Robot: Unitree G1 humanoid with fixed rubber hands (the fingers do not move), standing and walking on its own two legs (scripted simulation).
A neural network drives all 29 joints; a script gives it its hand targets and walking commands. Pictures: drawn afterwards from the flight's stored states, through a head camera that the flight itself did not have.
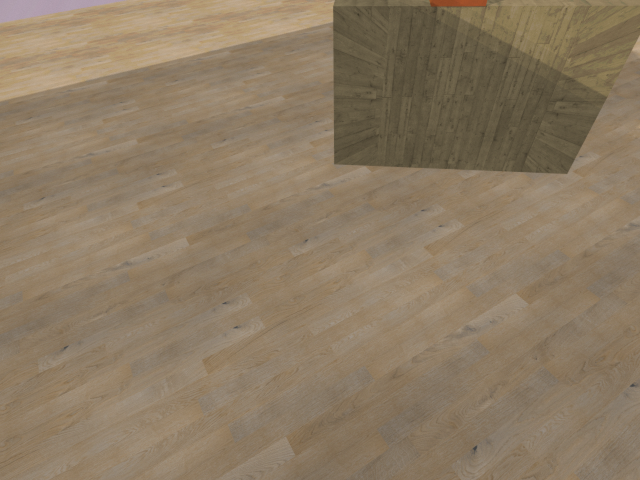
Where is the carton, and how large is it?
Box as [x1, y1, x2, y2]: [429, 0, 486, 5]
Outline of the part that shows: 429,0 431,5 485,5 486,0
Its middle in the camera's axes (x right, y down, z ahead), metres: +0.55 -1.07 +1.52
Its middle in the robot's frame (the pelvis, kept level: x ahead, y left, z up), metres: +1.89 -0.48 +0.09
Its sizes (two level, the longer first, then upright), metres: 0.208 0.195 0.191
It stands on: a pedestal, 0.76 m high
